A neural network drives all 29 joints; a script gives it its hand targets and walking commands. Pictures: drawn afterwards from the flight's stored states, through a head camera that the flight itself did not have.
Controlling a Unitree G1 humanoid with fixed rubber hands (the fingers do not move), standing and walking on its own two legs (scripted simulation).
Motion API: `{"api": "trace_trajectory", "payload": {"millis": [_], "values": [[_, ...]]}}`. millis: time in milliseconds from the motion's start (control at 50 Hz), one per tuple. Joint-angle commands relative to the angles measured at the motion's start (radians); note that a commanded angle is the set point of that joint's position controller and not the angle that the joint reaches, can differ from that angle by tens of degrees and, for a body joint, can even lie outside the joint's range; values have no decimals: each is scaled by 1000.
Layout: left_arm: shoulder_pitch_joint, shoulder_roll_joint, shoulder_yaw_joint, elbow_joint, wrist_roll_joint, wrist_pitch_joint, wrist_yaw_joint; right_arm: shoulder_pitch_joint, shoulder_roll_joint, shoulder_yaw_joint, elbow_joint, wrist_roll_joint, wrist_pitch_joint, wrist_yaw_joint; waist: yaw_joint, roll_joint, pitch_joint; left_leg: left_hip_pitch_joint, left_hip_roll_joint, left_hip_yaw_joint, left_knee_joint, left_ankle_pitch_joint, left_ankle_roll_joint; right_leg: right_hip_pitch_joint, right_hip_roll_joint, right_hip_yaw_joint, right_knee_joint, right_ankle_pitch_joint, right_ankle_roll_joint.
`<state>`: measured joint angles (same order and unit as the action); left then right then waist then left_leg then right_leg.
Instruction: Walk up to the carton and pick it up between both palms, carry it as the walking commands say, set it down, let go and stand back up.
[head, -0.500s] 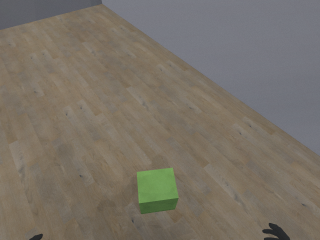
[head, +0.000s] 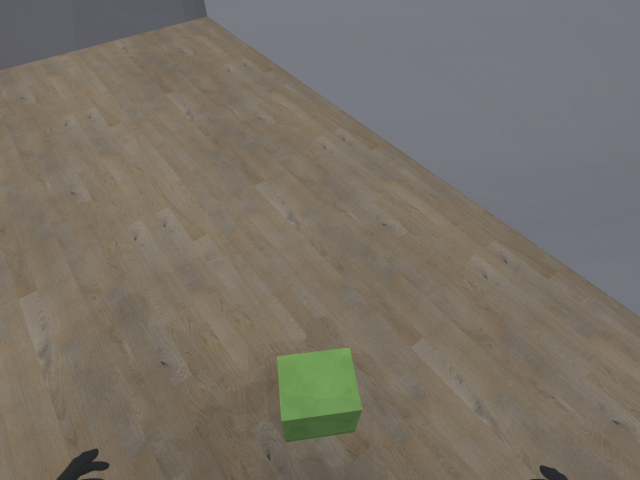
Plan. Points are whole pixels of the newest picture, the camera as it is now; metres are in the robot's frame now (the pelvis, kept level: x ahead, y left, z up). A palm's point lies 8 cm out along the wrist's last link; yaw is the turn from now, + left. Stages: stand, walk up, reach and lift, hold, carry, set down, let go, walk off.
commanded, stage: walk up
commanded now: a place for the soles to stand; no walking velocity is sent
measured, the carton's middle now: (317, 395) +0.42 -0.01 -0.65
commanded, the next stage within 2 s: none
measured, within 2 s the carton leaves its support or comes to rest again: neither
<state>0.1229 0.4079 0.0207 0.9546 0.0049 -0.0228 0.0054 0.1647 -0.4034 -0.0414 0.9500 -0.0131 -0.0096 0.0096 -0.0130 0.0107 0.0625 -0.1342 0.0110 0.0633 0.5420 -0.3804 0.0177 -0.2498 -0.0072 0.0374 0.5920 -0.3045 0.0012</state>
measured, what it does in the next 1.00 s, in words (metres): stands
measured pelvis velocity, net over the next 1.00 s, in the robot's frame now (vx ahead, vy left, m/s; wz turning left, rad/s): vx -0.01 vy -0.02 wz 0.15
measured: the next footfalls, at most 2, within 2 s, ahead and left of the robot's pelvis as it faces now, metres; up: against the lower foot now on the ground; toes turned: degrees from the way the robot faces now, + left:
none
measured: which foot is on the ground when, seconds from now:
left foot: down 0.00-1.00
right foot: down 0.00-1.00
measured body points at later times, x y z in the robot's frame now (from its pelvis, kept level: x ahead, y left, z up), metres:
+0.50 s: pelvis -0.01 +0.00 +0.00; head +0.00 +0.00 +0.45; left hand +0.08 +0.32 -0.11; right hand +0.10 -0.32 -0.11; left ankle -0.05 +0.11 -0.73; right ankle +0.01 -0.13 -0.73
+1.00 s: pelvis -0.01 -0.02 +0.01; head +0.00 -0.01 +0.46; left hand +0.06 +0.32 -0.10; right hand +0.13 -0.31 -0.11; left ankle -0.05 +0.11 -0.73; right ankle +0.01 -0.13 -0.73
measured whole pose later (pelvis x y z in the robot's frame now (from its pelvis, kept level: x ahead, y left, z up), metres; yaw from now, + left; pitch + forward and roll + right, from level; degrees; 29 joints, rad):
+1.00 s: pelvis -0.01 -0.02 +0.01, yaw +8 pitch -1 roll -1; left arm 0.09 0.40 0.04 1.00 0.01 -0.01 -0.01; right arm 0.16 -0.40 -0.01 0.99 -0.01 -0.02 0.00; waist 0.01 0.01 0.04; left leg -0.16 -0.01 -0.08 0.49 -0.31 0.00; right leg -0.19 -0.04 -0.13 0.46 -0.25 0.00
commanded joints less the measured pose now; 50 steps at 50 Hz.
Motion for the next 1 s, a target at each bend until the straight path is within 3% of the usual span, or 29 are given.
{"api": "trace_trajectory", "payload": {"millis": [0,60,100,120,140,180,200,240,280,320,360,400,420,440,480,500,540,580,620,640,660,700,760,780,860,880,940,960,980], "values": [[-8,178,43,-33,2,-25,7,-11,-198,-42,-56,11,-11,-12,-1,49,-91,23,154,-113,-60,572,93,58,-52,-4,-45,397,-65],[50,191,53,-36,-1,-29,18,-44,-173,-33,-65,12,-5,-12,25,1,-189,-62,98,-87,43,458,47,214,-136,96,-72,466,-119],[18,220,60,-44,0,-27,18,-43,-168,-28,-59,13,-5,-15,16,-93,-123,-101,70,-89,42,251,30,159,-194,197,-118,422,-158],[-18,221,60,-57,6,-23,16,-8,-166,-27,-66,14,-8,-12,-6,-109,-92,-91,57,-85,16,208,34,120,-198,183,-119,396,-167],[-40,208,55,-63,2,-23,14,-3,-196,-34,-44,-1,-8,-13,-19,-50,-84,-41,66,-99,-14,219,41,57,-187,196,-122,333,-160],[-90,183,47,-71,-7,-17,9,38,-219,-46,-26,1,-19,-11,-43,65,-56,62,137,-170,-154,328,65,-69,-59,25,23,265,-84],[-147,161,43,-75,4,-4,1,17,-231,-41,-29,5,-29,-14,-29,51,-21,33,213,-276,-190,437,104,-105,-25,-48,43,158,-26],[-102,153,46,-56,4,8,-2,2,-254,-42,-40,-2,-33,-20,-8,82,-29,33,271,-295,-173,494,170,-90,-26,-53,18,-51,-21],[-29,134,49,-37,9,-11,-9,-42,-224,-36,-69,-2,-27,-17,40,88,-71,-41,193,-203,-118,488,109,84,-43,-47,-162,101,-46],[36,193,76,-21,12,-23,-4,-30,-183,-26,-67,13,-29,-20,44,-16,-129,-139,66,-106,-12,415,28,275,-133,68,-157,402,-92],[-2,211,77,-30,3,-15,-4,-18,-139,-4,-57,20,-24,-26,39,-81,-122,-157,38,-109,29,239,-1,249,-245,139,-190,382,-178],[-66,192,66,-52,6,-3,0,-3,-162,-17,-32,-4,-26,-25,-5,-3,-78,-86,47,-118,-80,152,35,120,-213,107,-176,228,-154],[-81,191,62,-70,9,-2,-5,27,-179,-20,-17,3,-29,-23,-13,-53,-85,-28,78,-159,-121,188,55,76,-161,63,-147,170,-114],[-108,162,54,-63,5,-1,-9,46,-201,-30,-8,1,-32,-22,-19,23,-78,34,105,-198,-141,271,56,-2,-106,16,-125,153,-84],[-129,143,50,-43,6,-5,-14,12,-214,-30,-9,-2,-32,-23,-2,79,-25,-38,164,-274,-187,334,83,28,-69,-57,-108,112,-40],[-85,154,51,-27,8,-6,-12,-1,-219,-30,-7,2,-32,-21,3,34,-40,-4,159,-275,-184,357,95,38,-64,-50,-118,97,-35],[-98,148,52,-16,11,-11,-15,-12,-228,-30,-8,2,-30,-26,14,41,-47,-64,152,-245,-155,435,76,113,-67,-63,-144,173,-47],[-65,165,51,-8,5,-13,-10,-43,-193,-24,-24,14,-23,-19,13,74,-90,-72,78,-179,-131,305,34,162,-107,2,-207,191,-68],[-67,185,64,5,12,-18,-9,-26,-178,-16,-23,12,-26,-21,18,-64,-84,-130,70,-171,-96,259,38,192,-149,23,-221,172,-78],[-61,183,55,-8,8,-17,-7,-42,-177,-14,-26,13,-29,-17,11,-25,-76,-74,59,-163,-91,263,28,133,-171,65,-234,204,-93],[-94,178,59,-13,16,-20,-10,5,-158,-8,-9,14,-29,-18,2,-62,-89,-86,59,-170,-111,238,33,159,-177,59,-248,160,-101],[-96,165,65,0,14,-19,-11,-31,-168,-14,-6,3,-29,-16,6,-15,-79,-100,64,-154,-116,277,33,164,-153,10,-226,183,-79],[-94,169,59,-8,4,-15,-12,-28,-196,-10,7,7,-31,-16,17,-17,-105,-106,71,-191,-120,348,37,205,-135,-20,-219,213,-66],[-78,178,58,-4,5,-10,-10,-39,-194,-14,9,4,-31,-17,17,-60,-105,-79,63,-174,-114,315,36,177,-138,-20,-220,197,-73],[-74,172,70,-8,2,-9,-13,-36,-193,-11,-1,5,-28,-21,20,38,-81,-132,75,-202,-129,300,35,201,-130,-36,-198,134,-76],[-92,185,70,-23,11,-12,-14,-47,-201,-14,3,3,-33,-22,27,-3,-93,-123,81,-207,-114,364,40,197,-148,-23,-197,193,-68],[-77,169,62,-10,11,-8,-14,-25,-195,-11,-12,2,-31,-24,25,18,-104,-96,96,-232,-116,408,57,173,-115,-56,-160,197,-53],[-103,162,61,-22,7,-2,-11,-19,-200,-12,-7,2,-30,-24,13,71,-78,-125,91,-232,-136,379,46,160,-114,-48,-168,149,-61],[-94,159,62,-23,5,-1,-13,-23,-213,-15,-16,1,-27,-25,25,29,-78,-129,97,-263,-140,363,49,168,-110,-73,-175,138,-53]]}}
